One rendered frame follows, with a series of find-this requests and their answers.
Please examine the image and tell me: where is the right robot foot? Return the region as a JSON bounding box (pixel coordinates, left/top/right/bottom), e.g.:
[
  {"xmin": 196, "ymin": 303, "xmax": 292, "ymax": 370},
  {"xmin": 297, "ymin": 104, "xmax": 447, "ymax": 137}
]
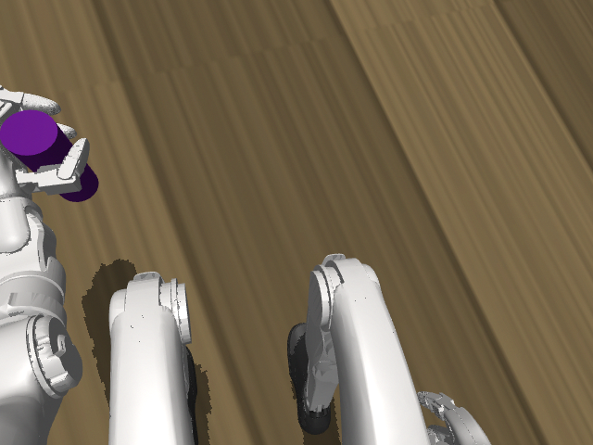
[{"xmin": 287, "ymin": 323, "xmax": 331, "ymax": 435}]

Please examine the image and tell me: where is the left robot hand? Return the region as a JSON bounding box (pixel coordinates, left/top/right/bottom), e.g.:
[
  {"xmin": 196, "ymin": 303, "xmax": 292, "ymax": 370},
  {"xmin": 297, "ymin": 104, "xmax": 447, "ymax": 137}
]
[{"xmin": 0, "ymin": 85, "xmax": 90, "ymax": 201}]

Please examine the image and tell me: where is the left robot arm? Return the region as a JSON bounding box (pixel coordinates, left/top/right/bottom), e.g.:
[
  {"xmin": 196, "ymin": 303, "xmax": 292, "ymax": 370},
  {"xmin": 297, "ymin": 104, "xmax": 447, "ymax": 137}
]
[{"xmin": 0, "ymin": 197, "xmax": 82, "ymax": 445}]

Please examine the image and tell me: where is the right robot hand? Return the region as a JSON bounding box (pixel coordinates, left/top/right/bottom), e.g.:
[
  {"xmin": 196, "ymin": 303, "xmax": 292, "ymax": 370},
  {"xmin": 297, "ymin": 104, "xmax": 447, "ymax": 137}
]
[{"xmin": 417, "ymin": 391, "xmax": 491, "ymax": 445}]

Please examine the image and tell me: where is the can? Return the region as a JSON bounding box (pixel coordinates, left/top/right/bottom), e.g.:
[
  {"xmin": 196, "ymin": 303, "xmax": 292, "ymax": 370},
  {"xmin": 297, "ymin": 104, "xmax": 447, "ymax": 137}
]
[{"xmin": 0, "ymin": 110, "xmax": 99, "ymax": 202}]

